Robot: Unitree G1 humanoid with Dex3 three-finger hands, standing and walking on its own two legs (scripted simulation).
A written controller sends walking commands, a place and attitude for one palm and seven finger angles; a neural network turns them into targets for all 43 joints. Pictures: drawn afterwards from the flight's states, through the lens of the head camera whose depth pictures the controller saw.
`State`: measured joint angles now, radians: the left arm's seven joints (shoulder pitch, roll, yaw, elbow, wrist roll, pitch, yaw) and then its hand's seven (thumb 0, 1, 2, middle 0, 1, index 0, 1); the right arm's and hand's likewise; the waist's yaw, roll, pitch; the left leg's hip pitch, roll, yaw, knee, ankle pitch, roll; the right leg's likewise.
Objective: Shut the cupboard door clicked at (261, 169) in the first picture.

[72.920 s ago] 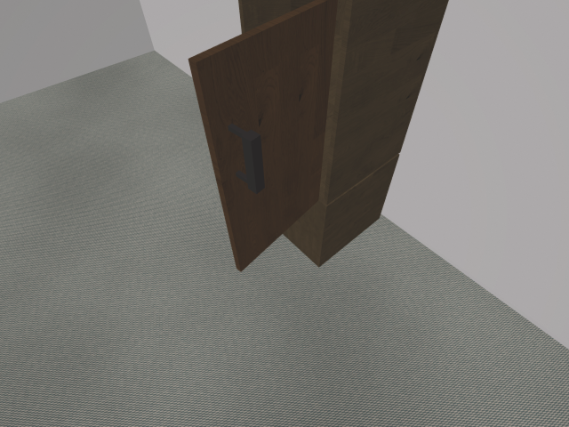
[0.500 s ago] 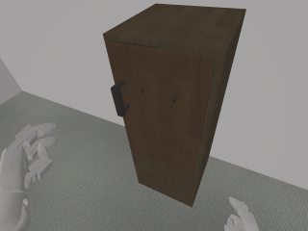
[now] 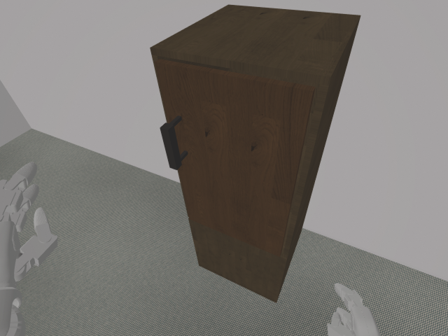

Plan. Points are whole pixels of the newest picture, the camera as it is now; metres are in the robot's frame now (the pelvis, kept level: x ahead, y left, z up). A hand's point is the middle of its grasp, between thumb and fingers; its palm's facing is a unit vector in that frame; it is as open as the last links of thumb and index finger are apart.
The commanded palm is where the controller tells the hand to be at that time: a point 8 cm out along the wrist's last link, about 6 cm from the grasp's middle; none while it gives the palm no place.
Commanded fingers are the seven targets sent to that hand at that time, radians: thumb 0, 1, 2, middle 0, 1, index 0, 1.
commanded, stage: step back with the hand held close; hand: left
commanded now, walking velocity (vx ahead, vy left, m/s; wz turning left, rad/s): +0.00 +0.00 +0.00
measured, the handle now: (176, 142) +0.55 +0.19 +0.05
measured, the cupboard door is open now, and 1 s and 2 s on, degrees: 0 0 0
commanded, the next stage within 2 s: stop stepping back and stand still in 1.44 s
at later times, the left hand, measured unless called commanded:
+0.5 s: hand (32, 247) +0.18 +0.28 +0.16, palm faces +0.39 -0.77 -0.51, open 7.4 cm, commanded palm +0.12 +0.32 +0.17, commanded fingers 0.00 0.90 0.90 -0.20 -0.30 -0.20 -0.30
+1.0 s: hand out of the picture +0.09 +0.31 +0.16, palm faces +0.50 -0.73 -0.46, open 7.4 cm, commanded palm +0.03 +0.34 +0.17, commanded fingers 0.00 0.90 0.90 -0.20 -0.30 -0.20 -0.30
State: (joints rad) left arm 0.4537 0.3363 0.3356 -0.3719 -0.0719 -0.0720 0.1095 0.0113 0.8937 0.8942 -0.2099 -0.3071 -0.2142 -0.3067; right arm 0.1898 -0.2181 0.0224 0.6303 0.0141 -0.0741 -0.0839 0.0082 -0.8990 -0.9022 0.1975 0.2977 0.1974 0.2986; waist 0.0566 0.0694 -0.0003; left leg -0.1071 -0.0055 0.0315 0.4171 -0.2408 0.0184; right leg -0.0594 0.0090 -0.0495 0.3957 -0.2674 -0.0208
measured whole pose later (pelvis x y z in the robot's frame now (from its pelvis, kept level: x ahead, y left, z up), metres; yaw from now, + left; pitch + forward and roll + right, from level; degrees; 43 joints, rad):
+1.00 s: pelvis -0.10 +0.03 -0.02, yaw +3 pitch +0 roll -3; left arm 0.52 0.41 0.45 -0.48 -0.01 -0.23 0.16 0.01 0.89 0.89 -0.21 -0.30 -0.21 -0.30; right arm 0.24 -0.22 -0.01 0.59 0.00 -0.04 -0.09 0.01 -0.90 -0.90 0.20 0.30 0.20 0.30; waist -0.01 0.02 -0.01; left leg -0.47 -0.01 0.02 0.67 -0.26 0.07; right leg -0.38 0.04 0.01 0.59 -0.21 0.01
